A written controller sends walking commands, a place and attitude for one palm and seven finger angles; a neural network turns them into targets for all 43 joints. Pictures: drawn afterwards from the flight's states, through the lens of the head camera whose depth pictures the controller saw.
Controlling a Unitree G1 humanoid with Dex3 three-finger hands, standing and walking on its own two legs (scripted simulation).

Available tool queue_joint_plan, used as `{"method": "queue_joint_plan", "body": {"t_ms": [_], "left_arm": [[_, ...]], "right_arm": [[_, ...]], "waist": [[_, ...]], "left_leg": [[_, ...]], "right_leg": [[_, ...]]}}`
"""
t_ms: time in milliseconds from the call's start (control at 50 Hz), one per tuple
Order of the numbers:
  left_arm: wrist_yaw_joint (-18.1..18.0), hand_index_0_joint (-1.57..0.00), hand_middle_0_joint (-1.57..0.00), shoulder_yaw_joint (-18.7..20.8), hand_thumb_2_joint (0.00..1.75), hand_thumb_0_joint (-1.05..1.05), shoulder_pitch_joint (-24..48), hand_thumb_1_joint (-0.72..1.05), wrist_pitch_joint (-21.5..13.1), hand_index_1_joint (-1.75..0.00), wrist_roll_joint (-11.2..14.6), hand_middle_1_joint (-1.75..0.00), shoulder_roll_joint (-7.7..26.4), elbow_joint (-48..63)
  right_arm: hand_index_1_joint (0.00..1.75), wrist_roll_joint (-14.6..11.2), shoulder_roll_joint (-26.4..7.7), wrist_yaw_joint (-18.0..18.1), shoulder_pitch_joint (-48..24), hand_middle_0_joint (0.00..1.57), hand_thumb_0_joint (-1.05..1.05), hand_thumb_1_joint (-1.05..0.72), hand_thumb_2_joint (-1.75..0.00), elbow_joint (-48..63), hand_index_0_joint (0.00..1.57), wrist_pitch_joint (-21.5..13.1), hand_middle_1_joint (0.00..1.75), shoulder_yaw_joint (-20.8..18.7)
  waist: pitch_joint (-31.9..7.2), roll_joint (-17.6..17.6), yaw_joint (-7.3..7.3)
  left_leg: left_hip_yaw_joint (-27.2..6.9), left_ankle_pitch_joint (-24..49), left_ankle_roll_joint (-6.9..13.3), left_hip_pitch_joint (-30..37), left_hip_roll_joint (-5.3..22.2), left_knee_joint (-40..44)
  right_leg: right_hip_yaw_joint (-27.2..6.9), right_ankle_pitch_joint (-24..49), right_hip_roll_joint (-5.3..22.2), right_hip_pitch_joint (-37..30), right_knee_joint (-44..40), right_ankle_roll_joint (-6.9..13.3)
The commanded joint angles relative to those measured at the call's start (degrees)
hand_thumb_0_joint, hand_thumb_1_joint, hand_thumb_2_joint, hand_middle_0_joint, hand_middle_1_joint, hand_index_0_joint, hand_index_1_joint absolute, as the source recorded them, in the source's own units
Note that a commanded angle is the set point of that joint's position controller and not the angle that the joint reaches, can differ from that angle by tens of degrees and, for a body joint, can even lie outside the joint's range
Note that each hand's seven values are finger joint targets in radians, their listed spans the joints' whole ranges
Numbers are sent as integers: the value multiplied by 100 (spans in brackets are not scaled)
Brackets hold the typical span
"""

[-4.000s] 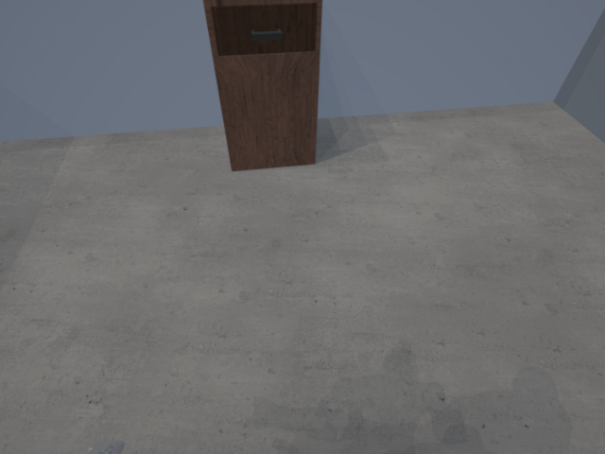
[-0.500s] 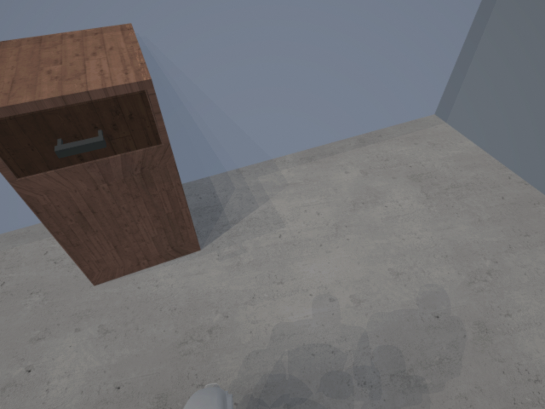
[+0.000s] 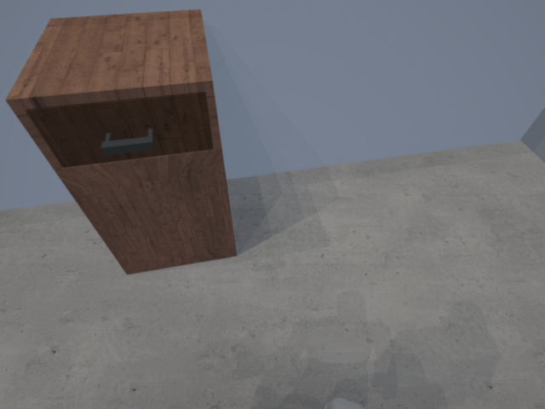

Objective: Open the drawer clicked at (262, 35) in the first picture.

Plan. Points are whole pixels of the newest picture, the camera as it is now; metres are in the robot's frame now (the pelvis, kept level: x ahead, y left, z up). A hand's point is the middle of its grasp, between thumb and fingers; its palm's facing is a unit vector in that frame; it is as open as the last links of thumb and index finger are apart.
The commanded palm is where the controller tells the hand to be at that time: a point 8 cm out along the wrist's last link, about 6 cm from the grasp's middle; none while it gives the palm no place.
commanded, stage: turn to face it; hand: left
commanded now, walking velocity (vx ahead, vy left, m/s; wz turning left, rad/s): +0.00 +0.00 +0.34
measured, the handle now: (129, 140) +0.72 +0.39 -0.07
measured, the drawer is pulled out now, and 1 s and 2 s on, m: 0.00 0.00 0.00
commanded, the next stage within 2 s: take the last steps up to it in 0.22 s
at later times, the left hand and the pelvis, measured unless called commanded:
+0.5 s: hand out of the picture +0.01 +0.15 -0.15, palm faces +0.25 -0.93 -0.26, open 7.3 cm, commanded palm none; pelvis +0.03 -0.04 +0.01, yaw +12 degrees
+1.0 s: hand (169, 395) +0.17 +0.19 -0.17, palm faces +0.24 -0.95 -0.22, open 7.4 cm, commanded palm none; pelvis +0.16 -0.01 -0.02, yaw +14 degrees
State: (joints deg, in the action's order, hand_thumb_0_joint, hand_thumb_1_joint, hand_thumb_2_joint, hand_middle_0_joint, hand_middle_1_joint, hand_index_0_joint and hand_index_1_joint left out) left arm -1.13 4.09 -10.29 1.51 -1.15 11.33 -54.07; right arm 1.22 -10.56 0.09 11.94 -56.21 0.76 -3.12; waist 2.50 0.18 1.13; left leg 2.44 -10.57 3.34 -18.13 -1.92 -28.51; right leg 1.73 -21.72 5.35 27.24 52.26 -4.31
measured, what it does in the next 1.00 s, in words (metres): walks ahead: right foot, then left foot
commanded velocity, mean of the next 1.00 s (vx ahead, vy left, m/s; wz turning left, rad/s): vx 0.20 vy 0.02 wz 0.12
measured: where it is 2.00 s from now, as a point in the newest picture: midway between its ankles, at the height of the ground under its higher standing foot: (270, 398)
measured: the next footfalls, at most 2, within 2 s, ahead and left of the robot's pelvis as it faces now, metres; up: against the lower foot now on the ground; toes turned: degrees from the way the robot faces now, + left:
right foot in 0.12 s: +0.07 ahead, -0.14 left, +0.00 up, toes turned -1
left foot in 0.60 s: +0.02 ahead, +0.11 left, +0.00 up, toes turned +19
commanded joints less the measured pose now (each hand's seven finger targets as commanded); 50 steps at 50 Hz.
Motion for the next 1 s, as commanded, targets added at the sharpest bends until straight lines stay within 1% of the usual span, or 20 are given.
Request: {"method": "queue_joint_plan", "body": {"t_ms": [0,60,80,100,120,180,300,440,480,540,580,600,660,720,860,900,920,940,960,980], "left_arm": [[-33,-20,-20,31,90,0,-308,90,-66,-30,27,-30,279,387],[-72,-20,-20,36,90,0,-722,90,-163,-30,50,-30,438,325],[-115,-20,-20,85,90,0,-790,90,-238,-30,-18,-30,810,348],[-127,-20,-20,150,90,0,-779,90,-265,-30,-68,-30,1306,385],[-121,-20,-20,140,90,0,-664,90,-283,-30,1,-30,1262,448],[-131,-20,-20,35,90,0,-3,90,-250,-30,-3,-30,829,541],[-116,-20,-20,59,90,0,-692,90,-272,-30,-42,-30,841,222],[-10,-20,-20,88,90,0,-1196,90,-349,-30,-83,-30,1051,-248],[12,-20,-20,92,90,0,-1154,90,-351,-30,-84,-30,1067,-348],[50,-20,-20,47,90,0,-800,90,-299,-30,5,-30,927,-401],[137,-20,-20,-119,90,0,-574,90,-289,-30,10,-30,336,-150],[125,-20,-20,-123,90,0,-300,90,-302,-30,-51,-30,390,25],[189,-20,-20,-81,90,0,-134,90,-276,-30,-34,-30,433,-161],[221,-20,-20,-114,90,0,-590,90,-232,-30,-21,-30,296,-371],[244,-20,-20,-119,90,0,-160,90,-294,-30,-7,-30,154,-177],[231,-20,-20,-48,90,0,-689,90,-353,-30,-25,-30,249,-350],[205,-20,-20,13,90,0,-1384,90,-414,-30,-42,-30,473,-560],[137,-20,-20,137,90,0,-2134,90,-502,-30,-94,-30,998,-778],[101,-20,-20,212,90,0,-2522,90,-527,-30,11,-30,1430,-869],[45,-20,-20,174,90,0,-2094,90,-487,-30,40,-30,1210,-806]], "right_arm": [[30,49,-1044,39,44,20,0,-90,-90,439,20,-35,30,-263],[30,-21,-953,27,-58,20,0,-90,-90,495,20,-17,30,-254],[30,-81,-680,-7,67,20,0,-90,-90,525,20,-24,30,-225],[30,-81,-348,-20,57,20,0,-90,-90,692,20,-26,30,-151],[30,-6,-671,19,38,20,0,-90,-90,638,20,86,30,-210],[30,-12,-556,-45,206,20,0,-90,-90,358,20,182,30,-223],[30,-38,-446,-27,-251,20,0,-90,-90,358,20,188,30,-117],[30,-24,-470,-131,-703,20,0,-90,-90,457,20,32,30,-12],[30,-38,-452,-138,-613,20,0,-90,-90,433,20,-28,30,8],[30,-25,-521,-79,234,20,0,-90,-90,77,20,-151,30,36],[30,33,-1437,2,1148,20,0,-90,-90,-147,20,-165,30,-165],[30,36,-1446,26,1241,20,0,-90,-90,-181,20,-132,30,-160],[30,5,-857,111,706,20,0,-90,-90,-141,20,-244,30,13],[30,-29,-788,116,560,20,0,-90,-90,-153,20,-358,30,25],[30,18,-834,115,917,20,0,-90,-90,-486,20,-381,30,-56],[30,4,-776,122,898,20,0,-90,-90,-550,20,-366,30,-42],[30,-33,-709,109,873,20,0,-90,-90,-559,20,-387,30,-26],[30,-91,-395,61,1025,20,0,-90,-90,-477,20,-435,30,12],[30,-96,-366,48,1035,20,0,-90,-90,-303,20,-435,30,20],[30,-93,-458,58,655,20,0,-90,-90,-279,20,-371,30,-20]], "waist": [[-375,737,-55],[-578,460,-297],[-658,-456,-297],[-487,-1687,-271],[-486,-1572,-276],[-94,-603,63],[-338,-901,-275],[-278,-1166,-544],[-244,-1013,-473],[-242,-487,-16],[-242,1718,371],[79,1300,424],[792,958,149],[544,723,-141],[525,717,-77],[333,471,-360],[33,61,-687],[-571,-1172,-915],[-981,-2074,-904],[-629,-1651,-853]], "left_leg": [[-1804,590,707,159,1491,1012],[-1556,978,323,-122,1125,224],[-1044,215,-69,-839,636,-684],[-206,-1907,-473,-1522,-107,-1831],[-606,-2244,-470,-1221,175,-2714],[-473,-1343,-567,-1317,345,-3886],[-141,-1486,-725,-1098,364,-2820],[112,-1600,-508,-854,437,-1559],[222,-1575,-426,-422,427,-1012],[454,-608,-325,1514,346,704],[-2034,-1008,514,2659,2276,1513],[-2385,-1307,884,2312,2580,1712],[-1539,-663,751,1401,2052,1886],[-778,320,679,1219,1704,1834],[-436,880,600,1170,1627,1333],[-256,1044,379,834,1432,569],[30,1111,194,470,1130,-447],[458,-75,-73,-603,559,-2163],[273,-2289,-159,-1247,192,-3694],[-272,-2161,-108,-1480,477,-4393]], "right_leg": [[105,-120,-287,-673,-897,48],[56,980,-254,-1847,-2710,103],[-902,1355,648,-2544,-3408,338],[-2069,2477,2028,-2524,-3609,984],[-1963,2720,2182,-1775,-3647,1257],[-777,2932,1387,-1530,-3391,1186],[-217,4215,1285,-2449,-3056,1237],[-676,1657,1545,-2660,-3632,1309],[-628,1098,1551,-2407,-3641,1281],[79,233,969,-1139,-3020,802],[958,-1001,-61,761,-633,282],[587,-1301,-35,1174,79,356],[86,-254,269,1176,893,363],[209,268,275,644,616,257],[611,576,-47,-326,-1303,327],[765,963,-280,-1392,-1937,416],[481,1080,-160,-2354,-2260,529],[-1249,1085,1107,-3535,-2755,990],[-2956,1506,2131,-3733,-3646,1523],[-2895,978,2148,-3226,-3874,1673]]}}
